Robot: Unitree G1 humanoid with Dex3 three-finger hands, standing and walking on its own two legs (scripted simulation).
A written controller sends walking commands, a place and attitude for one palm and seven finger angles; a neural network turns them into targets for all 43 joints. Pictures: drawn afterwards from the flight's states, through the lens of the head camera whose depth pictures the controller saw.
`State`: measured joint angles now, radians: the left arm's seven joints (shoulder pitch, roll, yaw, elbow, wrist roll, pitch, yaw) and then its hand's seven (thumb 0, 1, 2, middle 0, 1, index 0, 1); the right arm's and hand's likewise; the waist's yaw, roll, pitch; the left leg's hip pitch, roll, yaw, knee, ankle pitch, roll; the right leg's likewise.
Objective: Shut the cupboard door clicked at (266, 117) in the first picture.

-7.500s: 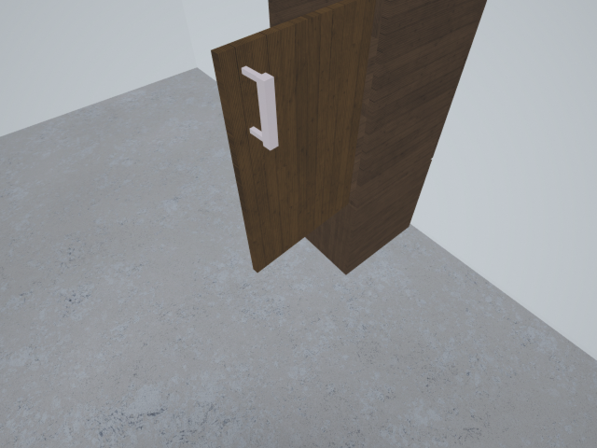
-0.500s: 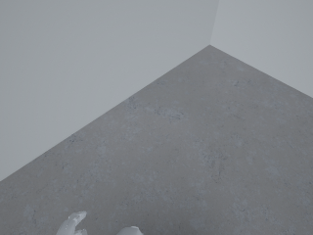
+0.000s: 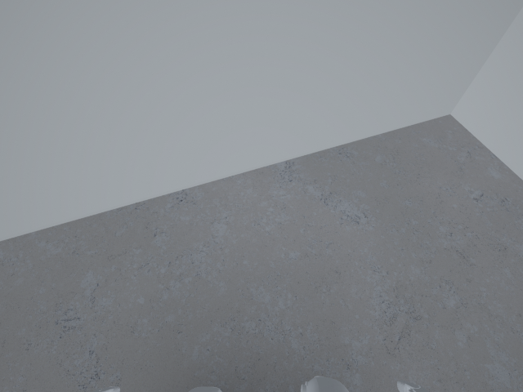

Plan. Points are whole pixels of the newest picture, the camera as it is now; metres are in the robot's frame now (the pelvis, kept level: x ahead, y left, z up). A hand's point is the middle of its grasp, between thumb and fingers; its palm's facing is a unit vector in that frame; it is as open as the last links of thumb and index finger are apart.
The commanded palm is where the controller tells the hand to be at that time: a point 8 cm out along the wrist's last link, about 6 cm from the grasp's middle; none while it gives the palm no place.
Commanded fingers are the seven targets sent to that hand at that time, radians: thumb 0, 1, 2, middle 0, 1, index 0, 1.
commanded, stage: walk to a spot facing it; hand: left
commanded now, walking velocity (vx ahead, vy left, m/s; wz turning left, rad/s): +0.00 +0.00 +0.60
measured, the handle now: out of the picture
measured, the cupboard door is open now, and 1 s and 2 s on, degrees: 94 94 94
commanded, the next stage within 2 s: none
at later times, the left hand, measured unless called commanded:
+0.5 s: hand out of the picture +0.00 +0.17 -0.17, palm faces +0.35 -0.91 -0.23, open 7.3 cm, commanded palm none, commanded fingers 0.00 0.90 0.90 -0.20 -0.30 -0.20 -0.30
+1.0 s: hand out of the picture +0.03 +0.18 -0.15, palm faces +0.57 -0.77 -0.28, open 7.3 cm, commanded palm none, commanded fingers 0.00 0.90 0.90 -0.20 -0.30 -0.20 -0.30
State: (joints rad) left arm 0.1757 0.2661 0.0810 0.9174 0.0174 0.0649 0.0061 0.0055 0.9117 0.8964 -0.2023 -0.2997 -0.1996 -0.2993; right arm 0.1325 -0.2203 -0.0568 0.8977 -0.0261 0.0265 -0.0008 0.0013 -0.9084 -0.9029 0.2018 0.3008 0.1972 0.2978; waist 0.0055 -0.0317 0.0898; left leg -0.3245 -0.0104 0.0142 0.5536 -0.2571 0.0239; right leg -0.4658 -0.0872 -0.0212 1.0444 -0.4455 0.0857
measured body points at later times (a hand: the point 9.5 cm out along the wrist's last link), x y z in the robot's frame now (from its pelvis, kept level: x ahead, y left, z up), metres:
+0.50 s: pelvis +0.02 -0.03 +0.00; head +0.07 -0.01 +0.45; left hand -0.01 +0.22 -0.15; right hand +0.21 -0.24 -0.14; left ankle -0.01 +0.08 -0.71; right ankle +0.01 -0.16 -0.73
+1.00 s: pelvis +0.06 -0.04 +0.00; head +0.11 -0.03 +0.44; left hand +0.00 +0.22 -0.13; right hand +0.26 -0.22 -0.16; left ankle -0.03 +0.05 -0.68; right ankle +0.12 -0.15 -0.73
